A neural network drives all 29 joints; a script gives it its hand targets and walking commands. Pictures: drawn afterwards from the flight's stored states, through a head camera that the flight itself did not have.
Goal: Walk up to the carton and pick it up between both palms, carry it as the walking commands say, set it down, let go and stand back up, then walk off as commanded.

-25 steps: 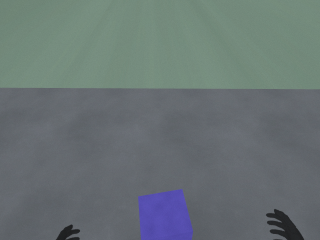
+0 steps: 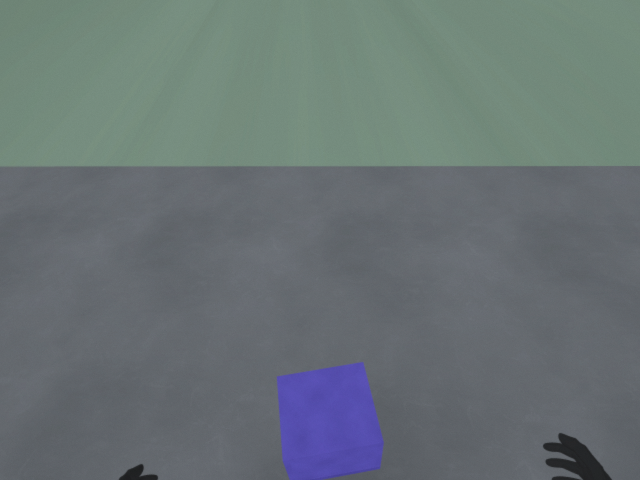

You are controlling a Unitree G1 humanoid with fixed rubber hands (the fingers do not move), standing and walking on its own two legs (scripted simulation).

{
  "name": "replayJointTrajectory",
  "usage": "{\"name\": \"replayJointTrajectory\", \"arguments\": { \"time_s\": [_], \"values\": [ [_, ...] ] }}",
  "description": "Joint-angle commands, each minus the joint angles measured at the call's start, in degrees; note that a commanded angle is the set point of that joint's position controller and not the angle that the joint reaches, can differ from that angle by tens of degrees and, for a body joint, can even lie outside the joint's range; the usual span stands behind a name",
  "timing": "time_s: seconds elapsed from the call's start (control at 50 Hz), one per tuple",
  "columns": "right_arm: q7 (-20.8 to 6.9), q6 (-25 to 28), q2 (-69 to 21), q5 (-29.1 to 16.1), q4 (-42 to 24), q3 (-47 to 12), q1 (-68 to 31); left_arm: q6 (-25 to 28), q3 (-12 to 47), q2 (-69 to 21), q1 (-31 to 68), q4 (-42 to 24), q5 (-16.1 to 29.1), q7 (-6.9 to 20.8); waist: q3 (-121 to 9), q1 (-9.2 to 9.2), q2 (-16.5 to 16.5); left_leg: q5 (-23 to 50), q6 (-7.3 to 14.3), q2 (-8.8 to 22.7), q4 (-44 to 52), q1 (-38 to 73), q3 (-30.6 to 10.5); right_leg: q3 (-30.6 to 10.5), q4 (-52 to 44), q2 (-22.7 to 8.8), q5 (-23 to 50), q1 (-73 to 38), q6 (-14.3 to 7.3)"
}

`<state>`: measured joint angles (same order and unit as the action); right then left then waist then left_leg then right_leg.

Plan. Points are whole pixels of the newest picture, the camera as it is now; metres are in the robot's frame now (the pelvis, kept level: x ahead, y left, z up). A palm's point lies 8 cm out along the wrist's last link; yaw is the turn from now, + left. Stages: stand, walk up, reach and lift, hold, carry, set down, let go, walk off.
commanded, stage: stand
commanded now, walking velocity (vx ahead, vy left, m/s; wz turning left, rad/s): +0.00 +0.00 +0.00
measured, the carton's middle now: (328, 422) +0.46 +0.06 -0.66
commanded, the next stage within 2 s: walk off in 0.48 s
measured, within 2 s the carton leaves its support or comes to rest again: neither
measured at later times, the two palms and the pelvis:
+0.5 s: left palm out of the picture +0.08 +0.30 -0.09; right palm out of the picture +0.12 -0.30 -0.09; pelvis -0.01 +0.00 +0.00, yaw +0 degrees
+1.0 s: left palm out of the picture +0.04 +0.32 -0.10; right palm out of the picture +0.07 -0.26 -0.11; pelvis -0.02 +0.03 +0.00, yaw +1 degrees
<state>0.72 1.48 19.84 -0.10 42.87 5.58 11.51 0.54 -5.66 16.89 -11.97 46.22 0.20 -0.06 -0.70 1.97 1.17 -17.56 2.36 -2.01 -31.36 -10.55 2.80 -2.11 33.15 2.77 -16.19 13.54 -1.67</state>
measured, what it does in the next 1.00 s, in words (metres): stands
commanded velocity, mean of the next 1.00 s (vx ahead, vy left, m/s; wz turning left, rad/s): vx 0.00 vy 0.07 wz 0.00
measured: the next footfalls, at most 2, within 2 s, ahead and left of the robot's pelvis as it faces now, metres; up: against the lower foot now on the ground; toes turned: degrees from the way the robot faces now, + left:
left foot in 1.14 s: -0.01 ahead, +0.15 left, +0.00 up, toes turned +5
right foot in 1.64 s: -0.07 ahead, +0.03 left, +0.00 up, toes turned -1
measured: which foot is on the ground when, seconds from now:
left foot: down 0.00-0.86, up 0.88-1.00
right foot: down 0.00-1.00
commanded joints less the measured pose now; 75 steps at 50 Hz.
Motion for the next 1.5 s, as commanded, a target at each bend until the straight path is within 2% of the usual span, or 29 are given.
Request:
{"name": "replayJointTrajectory", "arguments": {
  "time_s": [0.0, 0.32, 0.38, 0.64, 0.68, 0.74, 0.78, 0.84, 0.86, 0.88, 0.92, 0.98, 1.0, 1.04, 1.06, 1.08, 1.1, 1.12, 1.14, 1.16, 1.18, 1.2, 1.22, 1.26, 1.28, 1.36, 1.4, 1.46, 1.48],
  "values": [
    [0.4, 2.0, 10.2, 2.6, -1.5, 0.7, -4.1, 2.2, -0.3, 12.3, 6.3, -3.3, -2.1, -0.2, -0.4, -2.13, -1.3, 9.8, -0.5, 8.4, 11.0, 0.2, -11.6, -8.9, -10.2, -8.0, 9.4, -1.8, -1.6],
    [0.4, 2.1, 10.5, 2.2, 1.3, 0.2, -4.6, 2.1, -0.1, 12.7, 7.0, -0.4, -1.9, -0.3, 0.6, -2.08, -0.9, 9.7, -0.2, 8.9, 12.4, 0.5, -11.7, -9.1, -11.1, -8.1, 9.3, -1.6, -1.6],
    [0.3, 2.2, 10.3, 2.1, 1.7, 0.1, -4.7, 2.2, 0.1, 12.6, 7.1, 0.0, -1.8, -0.4, 0.6, -2.15, -1.8, 8.6, -0.1, 8.9, 12.6, 0.7, -11.8, -9.2, -11.7, -8.2, 8.4, -1.5, -1.6],
    [0.2, 2.3, 10.4, 2.1, 4.1, -0.2, -4.9, 2.1, 0.1, 13.1, 7.8, 2.6, -1.8, -0.3, 2.2, -2.20, -1.4, 5.0, 0.1, 8.9, 14.1, -0.3, -12.0, -9.9, -13.6, -8.4, 4.7, -0.8, -1.4],
    [0.2, 0.9, 8.4, 1.8, 5.5, -0.6, -3.1, 1.8, 0.8, 10.2, 6.6, 3.0, -2.0, -0.6, 2.4, -1.86, -1.8, 4.6, 0.1, 7.6, 13.8, -1.0, -10.3, -11.0, -15.0, -10.1, 3.3, -0.9, -1.3],
    [-0.4, -2.1, 3.9, 1.5, 6.8, -1.3, 0.2, -0.3, 1.7, 7.5, 4.4, 3.1, -2.4, -0.8, 3.6, -1.60, -4.1, 6.4, -1.7, 5.6, 9.5, -2.2, -7.8, -15.3, -15.7, -14.4, 3.3, 1.0, -1.6],
    [-0.8, -3.4, 4.8, 1.7, 6.7, -0.9, 0.4, -1.2, 1.0, 9.9, 3.9, 2.7, -2.8, -1.1, 4.3, -1.22, -7.2, 3.4, -2.3, 3.6, 4.5, -3.6, -6.3, -19.5, -17.4, -18.2, 1.1, 2.0, -3.9],
    [-1.5, -4.6, 4.9, 2.7, 6.9, -0.2, 2.8, -2.1, -0.3, 12.0, 3.6, 1.9, -3.5, -1.8, 5.3, -0.88, -11.1, -8.2, -2.1, 2.5, -11.4, -6.8, -6.3, -25.6, -20.2, -24.1, -1.7, 4.5, -9.6],
    [-1.7, -4.9, 4.8, 3.0, 6.6, 0.0, 2.4, -2.2, -0.8, 12.7, 2.7, 1.7, -3.5, -2.0, 6.4, -0.39, -10.3, -10.2, -2.2, 2.9, -17.1, -8.7, -7.1, -25.9, -21.0, -25.6, -1.1, 5.4, -11.2],
    [-1.9, -5.0, 4.8, 2.9, 6.3, 0.3, 3.0, -2.3, -1.1, 12.7, 2.9, 1.6, -3.5, -2.2, 6.4, -0.98, -9.1, -10.6, -2.4, 3.2, -20.3, -9.5, -7.8, -24.9, -20.9, -25.6, 1.2, 5.5, -11.5],
    [-1.9, -5.3, 3.7, 2.6, 6.1, 0.0, 2.9, -2.2, -1.4, 12.3, 4.1, 1.4, -3.2, -2.5, 5.9, -1.72, -7.7, -10.2, -2.6, 4.2, -19.3, -9.8, -7.8, -20.6, -19.0, -23.9, 5.1, 4.1, -10.1],
    [-2.0, -5.6, 2.7, 2.2, 5.1, -0.2, 0.9, -2.5, -1.4, 12.1, 2.1, 2.2, -3.3, -2.8, 4.8, -0.50, -11.3, -10.4, -2.9, 5.1, -13.0, -10.3, -7.2, -18.8, -16.5, -22.5, 11.5, -1.5, -8.7],
    [-2.0, -5.5, 2.4, 2.0, 4.8, -0.2, 0.6, -2.6, -1.6, 12.6, 1.0, 2.7, -3.4, -2.9, 3.3, 0.02, -12.9, -10.1, -2.9, 5.4, -9.9, -10.4, -6.9, -18.8, -15.3, -22.7, 17.2, -5.0, -8.5],
    [-1.9, -5.2, 2.4, 1.6, 4.9, -0.2, 1.9, -2.7, -1.8, 12.8, 1.1, 2.9, -3.3, -3.1, 0.9, -0.71, -13.9, -7.6, -2.6, 6.6, -2.0, -8.5, -6.8, -17.7, -12.1, -22.6, 25.3, -8.4, -7.4],
    [-1.8, -4.8, 2.1, 1.6, 5.7, -0.2, 4.0, -3.0, -1.9, 12.9, 2.1, 2.8, -3.2, -3.1, -0.3, -1.90, -13.1, -3.2, -2.4, 6.3, 5.6, -4.4, -5.6, -14.9, -9.3, -20.6, 25.6, -7.7, -5.9],
    [-1.5, -4.3, 1.8, 1.9, 7.0, -0.2, 7.1, -3.1, -1.7, 12.8, 4.0, 2.5, -2.8, -3.1, -2.1, -4.14, -11.0, 6.5, -2.0, 5.5, 16.5, 3.3, -3.8, -10.8, -4.8, -17.5, 24.6, -4.8, -2.9],
    [-1.3, -3.7, 5.3, 2.7, 7.2, 0.6, 7.5, -3.3, -1.2, 10.0, 1.8, 2.5, -2.3, -2.8, -2.9, -3.76, 1.1, 18.6, -1.1, 11.3, 19.7, 11.0, -10.2, -2.8, 5.4, -9.4, 9.6, 3.5, 1.2],
    [-1.4, -4.0, 10.1, 2.8, 6.0, 1.5, 5.4, -3.8, -0.4, 5.7, -1.0, 2.5, -2.2, -3.1, -2.7, -2.23, 16.2, 42.7, 2.5, 19.6, 14.9, 16.6, -21.1, 4.9, 19.0, -0.1, -18.5, 17.2, 4.5],
    [-1.2, -4.1, 7.9, 2.4, 5.7, 0.9, 5.5, -4.4, -0.3, 5.6, 0.9, 3.5, -2.0, -4.4, -3.5, -4.91, 11.9, 48.8, 4.1, 18.2, 12.6, 9.8, -13.6, 0.5, 28.6, -2.1, -20.8, 14.1, 3.6],
    [-1.0, -4.4, 6.0, 2.3, 5.1, 0.6, 5.9, -4.9, -0.3, 6.1, 0.7, 3.4, -1.5, -4.7, -1.8, -4.40, 10.0, 48.3, 2.5, 16.2, 12.1, 6.8, -11.0, -0.4, 32.5, -2.0, -19.3, 14.8, 3.1],
    [-0.6, -4.7, 4.7, 2.5, 4.9, 0.3, 4.7, -5.1, -0.4, 6.0, 1.1, 3.4, -1.1, -4.8, -0.1, -3.53, 6.3, 45.0, 1.8, 15.3, 12.1, 6.2, -10.2, -0.4, 35.5, -2.4, -17.1, 16.3, 2.8],
    [-0.2, -5.0, 3.7, 2.4, 4.1, 0.0, 2.9, -5.3, -0.4, 5.8, 1.0, 4.1, -1.1, -4.8, 0.8, -2.78, 5.3, 42.7, 0.8, 14.1, 12.2, 5.8, -9.3, -1.0, 37.9, -2.9, -14.5, 17.1, 3.2],
    [0.0, -5.1, 3.1, 2.5, 3.6, 0.0, 2.3, -5.6, -0.5, 6.0, -0.5, 4.8, -1.2, -4.5, 0.2, -2.11, 6.2, 44.8, 0.0, 12.8, 11.3, 7.8, -8.4, -0.6, 39.1, -3.3, -12.5, 17.9, 3.9],
    [0.2, -5.0, 2.8, 2.2, 3.7, -0.1, 3.1, -5.6, -0.6, 5.7, -1.8, 5.6, -1.5, -4.5, -0.7, -2.65, 6.6, 49.0, -1.7, 11.4, 10.7, 10.7, -7.5, 1.3, 40.6, -3.4, -9.8, 19.4, 4.8],
    [0.3, -4.9, 2.6, 2.1, 3.7, -0.1, 3.4, -5.6, -0.3, 5.4, -1.8, 5.7, -1.5, -4.4, -0.9, -2.96, 6.0, 48.2, -1.9, 11.0, 10.9, 11.9, -7.4, 1.8, 40.5, -3.7, -9.0, 19.6, 5.2],
    [0.6, -5.1, 1.7, 1.4, 4.8, -0.2, 5.7, -6.3, -0.5, 6.0, -1.5, 6.5, -1.6, -4.4, -0.8, -3.83, 6.3, 41.2, -6.2, 9.6, 12.4, 15.1, -8.1, 2.4, 36.9, -4.3, -7.1, 19.6, 5.8],
    [0.6, -5.3, 1.8, 1.4, 4.4, 0.0, 4.5, -6.3, -0.5, 5.8, -2.8, 7.1, -1.6, -4.5, -0.4, -3.11, 7.1, 36.0, -7.9, 8.7, 14.7, 12.8, -7.5, 3.5, 34.7, -3.9, -7.0, 17.2, 5.8],
    [0.4, -5.7, 2.8, 1.5, 2.9, 0.6, -0.3, -6.2, -1.1, 7.4, -6.4, 8.4, -1.5, -4.9, 0.7, -0.81, 8.7, 31.8, -11.1, 7.4, 19.1, 7.6, -5.7, 6.7, 28.6, -3.3, -8.6, 11.1, 5.4],
    [0.3, -5.9, 3.4, 1.4, 2.1, 0.9, -2.2, -6.1, -1.3, 8.4, -8.2, 9.0, -1.4, -5.1, 0.5, 0.16, 9.1, 30.9, -13.2, 6.6, 21.3, 5.6, -4.5, 8.5, 24.5, -3.3, -9.5, 7.4, 5.0]
  ]
}}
